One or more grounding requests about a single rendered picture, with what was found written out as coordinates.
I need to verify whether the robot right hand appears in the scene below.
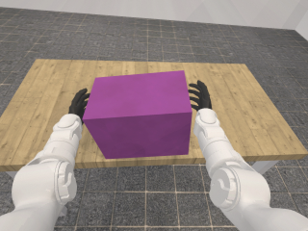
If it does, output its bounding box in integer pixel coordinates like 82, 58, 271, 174
188, 80, 213, 112

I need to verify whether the right robot upper arm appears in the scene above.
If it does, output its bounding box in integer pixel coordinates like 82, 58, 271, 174
209, 167, 308, 231

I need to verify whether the left robot upper arm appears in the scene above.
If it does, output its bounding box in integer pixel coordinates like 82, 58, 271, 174
0, 160, 77, 231

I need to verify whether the left robot forearm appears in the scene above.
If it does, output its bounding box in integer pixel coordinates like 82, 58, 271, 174
12, 114, 83, 207

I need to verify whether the robot left hand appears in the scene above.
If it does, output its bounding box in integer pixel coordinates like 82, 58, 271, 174
68, 88, 90, 125

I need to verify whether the carton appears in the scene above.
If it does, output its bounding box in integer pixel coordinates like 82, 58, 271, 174
82, 70, 193, 160

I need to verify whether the right robot forearm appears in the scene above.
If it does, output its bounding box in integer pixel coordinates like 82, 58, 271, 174
193, 108, 257, 179

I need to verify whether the table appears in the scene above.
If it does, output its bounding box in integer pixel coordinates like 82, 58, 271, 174
0, 59, 308, 217

